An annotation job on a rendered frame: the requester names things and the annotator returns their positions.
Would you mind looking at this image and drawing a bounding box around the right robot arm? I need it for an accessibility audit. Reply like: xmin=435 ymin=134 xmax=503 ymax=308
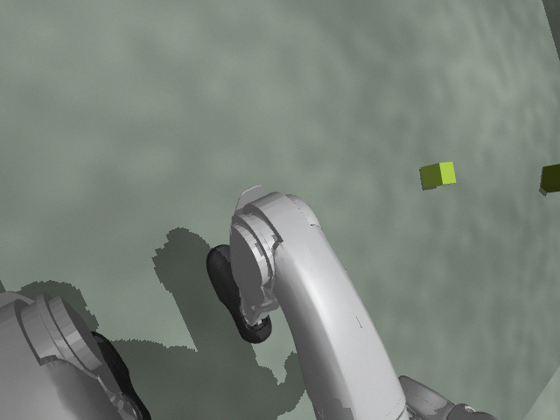
xmin=446 ymin=403 xmax=498 ymax=420

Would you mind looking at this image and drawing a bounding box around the right robot hand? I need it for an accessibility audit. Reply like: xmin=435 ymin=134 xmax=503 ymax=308
xmin=398 ymin=375 xmax=456 ymax=420

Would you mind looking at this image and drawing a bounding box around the left robot foot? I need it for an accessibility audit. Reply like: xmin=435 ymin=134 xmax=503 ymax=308
xmin=90 ymin=331 xmax=151 ymax=420

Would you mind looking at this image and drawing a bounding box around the right robot foot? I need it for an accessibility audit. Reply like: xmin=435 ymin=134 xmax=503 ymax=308
xmin=206 ymin=244 xmax=272 ymax=344

